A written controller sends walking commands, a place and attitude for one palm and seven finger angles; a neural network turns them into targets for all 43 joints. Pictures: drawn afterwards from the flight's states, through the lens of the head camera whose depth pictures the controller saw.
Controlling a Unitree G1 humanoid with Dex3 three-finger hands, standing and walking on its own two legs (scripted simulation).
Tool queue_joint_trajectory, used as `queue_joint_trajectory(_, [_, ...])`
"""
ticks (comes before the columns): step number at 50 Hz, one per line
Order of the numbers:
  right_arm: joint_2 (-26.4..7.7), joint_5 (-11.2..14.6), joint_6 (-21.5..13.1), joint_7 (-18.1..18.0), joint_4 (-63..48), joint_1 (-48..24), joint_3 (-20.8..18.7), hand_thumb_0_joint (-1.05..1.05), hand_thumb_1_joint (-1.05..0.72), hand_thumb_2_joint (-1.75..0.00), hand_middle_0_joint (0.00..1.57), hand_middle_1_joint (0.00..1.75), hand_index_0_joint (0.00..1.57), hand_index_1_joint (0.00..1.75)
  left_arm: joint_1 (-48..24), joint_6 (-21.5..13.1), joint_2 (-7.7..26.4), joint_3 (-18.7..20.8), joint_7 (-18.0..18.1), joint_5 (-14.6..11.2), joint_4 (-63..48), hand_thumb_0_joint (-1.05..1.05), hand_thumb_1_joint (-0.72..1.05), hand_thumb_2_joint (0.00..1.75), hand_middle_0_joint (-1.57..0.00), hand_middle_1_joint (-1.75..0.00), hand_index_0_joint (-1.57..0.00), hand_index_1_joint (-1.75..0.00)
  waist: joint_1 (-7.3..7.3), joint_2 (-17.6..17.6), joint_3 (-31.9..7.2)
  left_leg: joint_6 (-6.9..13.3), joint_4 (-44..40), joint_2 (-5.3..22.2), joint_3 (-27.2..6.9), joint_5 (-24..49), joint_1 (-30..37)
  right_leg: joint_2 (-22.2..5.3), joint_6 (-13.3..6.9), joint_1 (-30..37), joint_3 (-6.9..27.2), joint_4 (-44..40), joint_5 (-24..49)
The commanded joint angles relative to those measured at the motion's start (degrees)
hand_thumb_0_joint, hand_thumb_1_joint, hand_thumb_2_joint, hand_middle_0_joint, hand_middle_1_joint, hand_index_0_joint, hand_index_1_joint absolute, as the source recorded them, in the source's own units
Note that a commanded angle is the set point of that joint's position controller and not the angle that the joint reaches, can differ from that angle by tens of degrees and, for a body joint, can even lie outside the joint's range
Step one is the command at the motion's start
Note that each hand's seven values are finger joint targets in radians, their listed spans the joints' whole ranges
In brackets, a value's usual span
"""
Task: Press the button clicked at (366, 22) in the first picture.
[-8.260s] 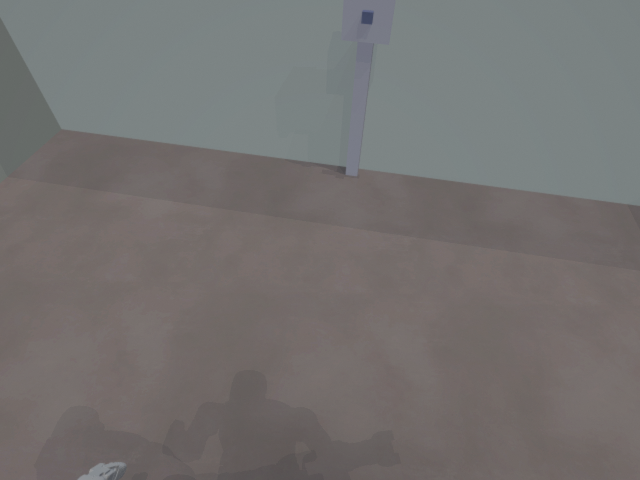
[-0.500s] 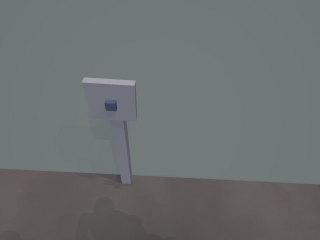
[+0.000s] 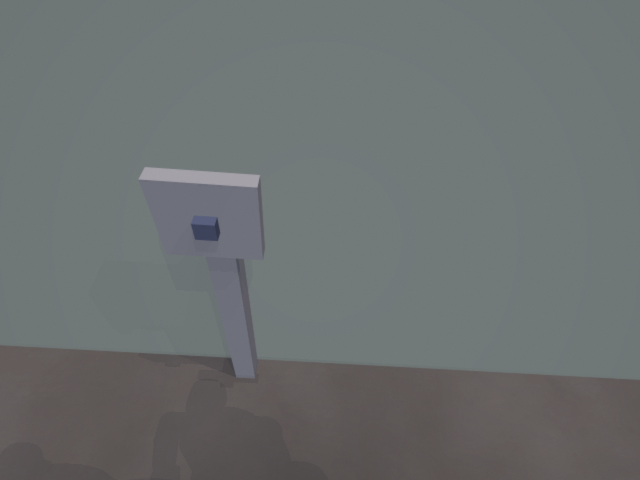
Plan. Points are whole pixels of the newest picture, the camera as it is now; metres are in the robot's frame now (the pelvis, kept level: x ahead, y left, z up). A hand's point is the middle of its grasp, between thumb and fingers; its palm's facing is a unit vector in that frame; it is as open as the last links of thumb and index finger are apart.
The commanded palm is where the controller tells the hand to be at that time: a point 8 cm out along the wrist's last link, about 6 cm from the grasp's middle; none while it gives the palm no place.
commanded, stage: come to a stop and stand still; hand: left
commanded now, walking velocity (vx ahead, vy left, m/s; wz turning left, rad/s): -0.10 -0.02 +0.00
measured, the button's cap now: (206, 226) +0.49 +0.23 -0.01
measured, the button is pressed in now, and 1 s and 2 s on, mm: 0 0 0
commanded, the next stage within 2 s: look again from close up in 0.84 s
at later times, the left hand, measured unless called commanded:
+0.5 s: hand out of the picture +0.05 +0.22 -0.14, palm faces -0.01 -0.95 -0.32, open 7.4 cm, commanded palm none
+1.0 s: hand out of the picture -0.02 +0.22 -0.15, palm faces -0.06 -0.95 -0.30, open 7.4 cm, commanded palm none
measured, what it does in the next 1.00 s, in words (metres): shifts its weight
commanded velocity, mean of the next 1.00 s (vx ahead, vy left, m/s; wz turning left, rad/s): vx -0.01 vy -0.01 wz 0.00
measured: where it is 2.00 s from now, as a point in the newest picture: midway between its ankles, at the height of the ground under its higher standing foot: outside the picture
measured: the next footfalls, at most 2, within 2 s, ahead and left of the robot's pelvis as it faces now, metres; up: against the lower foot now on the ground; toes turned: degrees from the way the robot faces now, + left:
none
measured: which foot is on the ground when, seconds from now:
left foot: down 0.00-1.00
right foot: down 0.00-1.00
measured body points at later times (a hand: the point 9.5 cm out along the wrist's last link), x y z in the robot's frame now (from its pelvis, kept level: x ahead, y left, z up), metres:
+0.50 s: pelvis -0.05 -0.01 +0.00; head -0.06 -0.01 +0.45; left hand +0.05 +0.27 -0.12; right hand +0.03 -0.30 -0.12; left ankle +0.01 +0.09 -0.73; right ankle -0.08 -0.15 -0.73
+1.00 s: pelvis -0.07 -0.01 +0.01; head -0.06 -0.01 +0.46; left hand -0.02 +0.27 -0.13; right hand -0.02 -0.30 -0.12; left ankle +0.01 +0.09 -0.73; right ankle -0.08 -0.15 -0.73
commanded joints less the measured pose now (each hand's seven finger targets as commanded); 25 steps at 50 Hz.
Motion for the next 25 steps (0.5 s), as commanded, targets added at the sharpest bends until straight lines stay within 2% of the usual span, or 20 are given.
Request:
queue_joint_trajectory(1, [-8.40, 0.46, -1.15, -1.80, -0.37, 5.10, -1.26, 0.00, -0.90, -0.90, 0.20, 0.30, 0.20, 0.30, 2.88, 0.53, 3.97, 0.40, 1.28, -1.13, -1.64, 0.00, 0.90, 0.90, -0.20, -0.30, -0.20, -0.30, -0.83, 10.42, -1.73, 6.27, -8.40, 12.91, -9.86, 66.21, 16.17, 0.09, -1.55, -8.13, -0.66, 0.50, 4.28])
queue_joint_trajectory(2, [-9.09, 0.35, -0.99, -1.90, -0.91, 3.52, -1.42, 0.00, -0.90, -0.90, 0.20, 0.30, 0.20, 0.30, 2.24, 0.79, 4.27, 0.38, 1.09, -1.00, -1.89, 0.00, 0.90, 0.90, -0.20, -0.30, -0.20, -0.30, -0.56, 9.27, 0.17, 6.46, -8.87, 12.81, -9.43, 64.92, 16.47, 0.00, -1.66, -8.62, -0.54, -2.37, 2.97])
queue_joint_trajectory(3, [-9.32, 0.32, -0.95, -1.97, -1.48, 1.93, -1.70, 0.00, -0.90, -0.90, 0.20, 0.30, 0.20, 0.30, 1.86, 0.82, 4.80, 0.61, 0.90, -0.92, -1.95, 0.00, 0.90, 0.90, -0.20, -0.30, -0.20, -0.30, -0.19, 7.74, 0.57, 5.62, -9.25, 11.62, -8.65, 59.48, 15.74, -0.30, -1.85, -7.09, -0.63, -6.11, 6.36])
queue_joint_trajectory(5, [-8.03, 0.41, -0.82, -1.89, -2.43, -0.36, -1.69, 0.00, -0.90, -0.90, 0.20, 0.30, 0.20, 0.30, 2.68, 0.69, 5.49, 0.76, 0.79, -0.55, -1.62, 0.00, 0.90, 0.90, -0.20, -0.30, -0.20, -0.30, 0.16, 3.72, -0.40, 2.44, -8.62, 8.26, -5.70, 44.53, 11.57, -2.03, -2.52, -2.02, 0.69, -9.91, 23.62])
queue_joint_trajectory(6, [-7.31, 0.31, -0.65, -1.76, -2.78, -0.53, -1.64, 0.00, -0.90, -0.90, 0.20, 0.30, 0.20, 0.30, 2.28, 0.72, 5.87, 0.79, 0.80, -0.42, -1.83, 0.00, 0.90, 0.90, -0.20, -0.30, -0.20, -0.30, -0.27, 1.53, -0.83, 1.41, -8.44, 6.96, -4.94, 39.47, 10.02, -2.87, -2.87, -0.82, 1.20, -9.15, 29.70])
queue_joint_trajectory(7, [-7.20, 0.22, -0.54, -1.62, -2.96, -0.85, -1.76, 0.00, -0.90, -0.90, 0.20, 0.30, 0.20, 0.30, 2.16, 0.70, 6.13, 0.83, 0.83, -0.21, -2.19, 0.00, 0.90, 0.90, -0.20, -0.30, -0.20, -0.30, -0.36, 1.03, -2.01, 0.94, -8.14, 6.47, -4.18, 38.47, 9.78, -3.33, -2.94, 0.08, 1.20, -8.15, 34.50])
queue_joint_trajectory(8, [-7.21, 0.16, -0.50, -1.47, -3.10, -0.84, -1.78, 0.00, -0.90, -0.90, 0.20, 0.30, 0.20, 0.30, 1.96, 0.72, 6.47, 0.88, 0.84, -0.20, -2.62, 0.00, 0.90, 0.90, -0.20, -0.30, -0.20, -0.30, -0.37, 1.33, -4.04, 0.75, -8.07, 6.25, -3.62, 37.22, 10.22, -3.65, -2.92, 0.83, 1.09, -7.66, 35.20])
queue_joint_trajectory(9, [-7.27, 0.13, -0.44, -1.33, -3.12, -1.27, -1.78, 0.00, -0.90, -0.90, 0.20, 0.30, 0.20, 0.30, 1.11, 0.78, 6.75, 0.92, 0.81, -0.19, -2.86, 0.00, 0.90, 0.90, -0.20, -0.30, -0.20, -0.30, -0.42, 1.23, -4.94, 0.58, -8.29, 6.16, -3.59, 36.12, 10.30, -3.50, -2.87, 1.06, 1.03, -7.52, 34.22])
queue_joint_trajectory(11, [-7.59, 0.01, -0.28, -1.12, -3.24, -2.40, -1.67, 0.00, -0.90, -0.90, 0.20, 0.30, 0.20, 0.30, -0.39, 0.93, 6.76, 0.78, 0.58, -0.27, -3.37, 0.00, 0.90, 0.90, -0.20, -0.30, -0.20, -0.30, -0.34, 1.63, -4.28, 0.39, -9.74, 6.34, -3.93, 30.69, 9.70, -3.20, -2.95, -0.19, 1.43, -8.75, 28.28])
queue_joint_trajectory(12, [-18.62, -0.41, -0.26, -0.87, -9.02, -4.30, -3.32, 0.00, -0.90, -0.90, 0.20, 0.30, 0.20, 0.30, -5.44, 0.73, 18.97, 1.23, 0.15, 0.96, -8.06, 0.00, 0.90, 0.90, -0.20, -0.30, -0.20, -0.30, -1.65, 6.24, 4.53, -0.59, -10.11, 5.66, -7.25, 30.62, 9.14, -1.61, -4.06, -7.47, 1.36, -7.73, 21.49])
queue_joint_trajectory(13, [-16.08, -0.87, -1.11, -1.12, -10.80, -4.04, -4.19, 0.00, -0.90, -0.90, 0.20, 0.30, 0.20, 0.30, -5.86, 1.01, 13.38, 2.35, 0.45, 0.38, -10.15, 0.00, 0.90, 0.90, -0.20, -0.30, -0.20, -0.30, -1.31, 5.35, -4.00, 0.64, -7.68, 9.11, -8.40, 30.79, 10.40, -1.13, -4.11, -8.25, 1.19, -4.33, 12.47])
queue_joint_trajectory(14, [-16.15, -1.03, -1.18, -1.42, -11.56, -3.92, -4.27, 0.00, -0.90, -0.90, 0.20, 0.30, 0.20, 0.30, -5.70, 0.88, 12.88, 1.94, 0.17, 0.18, -10.66, 0.00, 0.90, 0.90, -0.20, -0.30, -0.20, -0.30, -0.99, 5.07, -7.69, 1.65, -6.24, 9.04, -9.43, 32.38, 11.03, -0.55, -4.75, -7.44, 1.34, -4.27, 15.09])
queue_joint_trajectory(15, [-15.34, -0.95, -0.88, -1.51, -12.37, -4.29, -4.43, 0.00, -0.90, -0.90, 0.20, 0.30, 0.20, 0.30, -5.24, 0.95, 12.50, 2.18, -0.06, 0.15, -11.21, 0.00, 0.90, 0.90, -0.20, -0.30, -0.20, -0.30, -0.89, 3.94, -8.20, 1.94, -5.46, 8.71, -8.71, 29.18, 9.98, -0.82, -5.00, -7.02, 1.83, -5.51, 16.23])
queue_joint_trajectory(16, [-14.74, -0.94, -0.45, -1.39, -12.94, -5.16, -4.34, 0.00, -0.90, -0.90, 0.20, 0.30, 0.20, 0.30, -5.96, 1.13, 13.11, 2.31, -0.25, 0.09, -11.61, 0.00, 0.90, 0.90, -0.20, -0.30, -0.20, -0.30, -0.73, 2.24, -5.61, 1.78, -5.19, 7.50, -7.57, 22.42, 6.26, -1.39, -5.19, -6.33, 2.55, -6.81, 16.36])
queue_joint_trajectory(17, [-14.51, -1.09, -0.33, -1.11, -13.65, -5.45, -4.15, 0.00, -0.90, -0.90, 0.20, 0.30, 0.20, 0.30, -6.89, 1.09, 14.09, 2.49, -0.42, 0.22, -12.25, 0.00, 0.90, 0.90, -0.20, -0.30, -0.20, -0.30, -0.79, -0.11, -4.59, 1.37, -4.78, 6.28, -6.50, 18.81, 3.96, -2.22, -5.65, -5.59, 3.70, -7.15, 17.64])
queue_joint_trajectory(18, [-14.36, -1.11, -0.17, -0.90, -14.02, -6.28, -4.23, 0.00, -0.90, -0.90, 0.20, 0.30, 0.20, 0.30, -8.09, 1.00, 15.09, 2.81, -0.52, 0.16, -12.83, 0.00, 0.90, 0.90, -0.20, -0.30, -0.20, -0.30, -0.86, -0.63, -3.00, 0.98, -4.87, 5.26, -5.38, 14.57, 2.37, -3.25, -6.04, -6.09, 4.66, -7.89, 17.05])
queue_joint_trajectory(20, [-15.47, -1.14, -0.07, -0.53, -14.43, -6.92, -4.34, 0.00, -0.90, -0.90, 0.20, 0.30, 0.20, 0.30, -11.00, 0.81, 17.35, 3.09, -0.82, 0.06, -13.76, 0.00, 0.90, 0.90, -0.20, -0.30, -0.20, -0.30, -1.43, 0.08, -1.70, 0.64, -6.36, 4.52, -5.15, 9.51, 1.60, -3.66, -6.54, -7.57, 5.43, -8.81, 11.55])
queue_joint_trajectory(22, [-16.43, -1.10, -0.11, -0.20, -14.49, -7.67, -4.23, 0.00, -0.90, -0.90, 0.20, 0.30, 0.20, 0.30, -12.35, 0.63, 18.34, 2.91, -1.06, -0.02, -13.81, 0.00, 0.90, 0.90, -0.20, -0.30, -0.20, -0.30, -1.31, 2.57, -1.11, 0.78, -7.91, 5.04, -6.06, 8.34, 1.98, -3.18, -6.25, -8.42, 5.12, -9.51, 7.83])
queue_joint_trajectory(25, [-18.46, -1.11, 0.05, 0.23, -14.02, -8.43, -4.17, 0.00, -0.90, -0.90, 0.20, 0.30, 0.20, 0.30, -14.02, 0.71, 19.88, 2.67, -1.44, -0.15, -13.05, 0.00, 0.90, 0.90, -0.20, -0.30, -0.20, -0.30, -1.37, 2.28, 1.43, 0.59, -11.24, 5.28, -7.36, 0.69, 0.04, -2.69, -6.00, -9.91, 4.96, -11.21, 0.28])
